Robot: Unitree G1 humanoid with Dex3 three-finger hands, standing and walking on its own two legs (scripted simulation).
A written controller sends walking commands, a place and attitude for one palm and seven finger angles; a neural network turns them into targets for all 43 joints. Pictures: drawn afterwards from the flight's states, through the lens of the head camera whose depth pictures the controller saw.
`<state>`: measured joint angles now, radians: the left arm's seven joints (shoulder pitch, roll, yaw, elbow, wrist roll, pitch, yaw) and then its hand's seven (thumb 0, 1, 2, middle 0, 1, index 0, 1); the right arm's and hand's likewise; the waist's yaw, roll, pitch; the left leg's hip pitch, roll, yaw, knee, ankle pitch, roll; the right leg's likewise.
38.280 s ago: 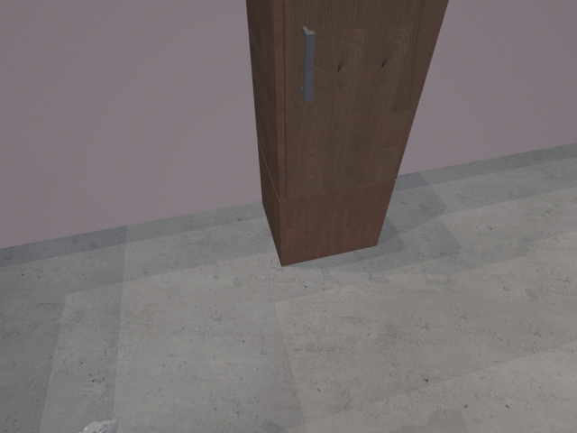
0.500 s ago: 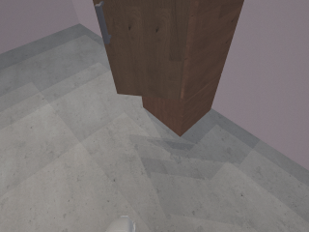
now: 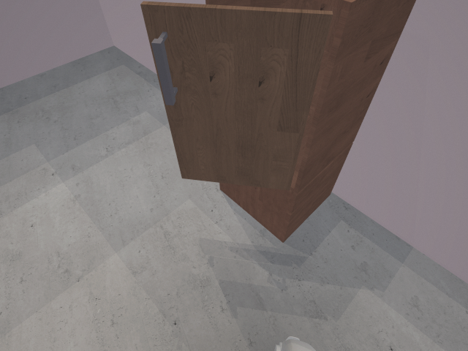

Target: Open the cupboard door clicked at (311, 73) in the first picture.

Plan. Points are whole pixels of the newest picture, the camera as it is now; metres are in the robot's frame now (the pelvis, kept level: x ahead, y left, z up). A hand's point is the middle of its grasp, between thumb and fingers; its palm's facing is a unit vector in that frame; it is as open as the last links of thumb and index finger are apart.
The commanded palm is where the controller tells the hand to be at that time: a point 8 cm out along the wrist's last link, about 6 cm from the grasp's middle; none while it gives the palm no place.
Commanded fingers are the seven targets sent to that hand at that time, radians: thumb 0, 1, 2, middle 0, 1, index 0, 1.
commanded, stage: take the last steps up to it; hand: left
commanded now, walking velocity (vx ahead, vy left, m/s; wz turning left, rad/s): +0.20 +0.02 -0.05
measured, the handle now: (167, 70) +0.69 +0.21 +0.11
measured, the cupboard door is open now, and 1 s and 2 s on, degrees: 37 37 37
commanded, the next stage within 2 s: come to a stop and stand still in 0.08 s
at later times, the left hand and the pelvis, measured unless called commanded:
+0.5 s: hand (147, 331) +0.18 +0.20 -0.19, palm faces +0.04 -0.98 -0.20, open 7.3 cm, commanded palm none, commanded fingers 0.00 0.90 0.90 -0.20 -0.30 -0.20 -0.30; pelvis +0.15 +0.02 -0.01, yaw -1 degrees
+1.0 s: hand out of the picture +0.14 +0.20 -0.18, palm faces -0.01 -0.97 -0.22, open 7.4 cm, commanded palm none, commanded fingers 0.00 0.90 0.90 -0.20 -0.30 -0.20 -0.30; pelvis +0.10 +0.00 -0.01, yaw -2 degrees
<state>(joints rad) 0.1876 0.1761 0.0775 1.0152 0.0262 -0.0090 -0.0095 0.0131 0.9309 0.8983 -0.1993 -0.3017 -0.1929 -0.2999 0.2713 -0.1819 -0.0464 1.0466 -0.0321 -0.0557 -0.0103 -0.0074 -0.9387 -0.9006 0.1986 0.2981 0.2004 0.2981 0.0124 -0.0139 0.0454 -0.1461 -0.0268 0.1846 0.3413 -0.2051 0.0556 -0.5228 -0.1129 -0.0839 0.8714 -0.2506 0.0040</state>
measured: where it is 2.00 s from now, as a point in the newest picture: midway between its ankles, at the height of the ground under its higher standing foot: outside the picture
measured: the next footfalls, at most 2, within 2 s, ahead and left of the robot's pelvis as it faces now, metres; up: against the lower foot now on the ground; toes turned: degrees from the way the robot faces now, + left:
right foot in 0.12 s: +0.15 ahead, -0.12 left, +0.00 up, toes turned -8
left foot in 0.50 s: +0.17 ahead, +0.11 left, +0.00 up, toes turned -1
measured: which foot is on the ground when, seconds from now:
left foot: down 0.00-0.14, up 0.16-0.48, down 0.50-1.00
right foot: up 0.00-0.10, down 0.12-0.50, up 0.52-0.94, down 0.96-1.00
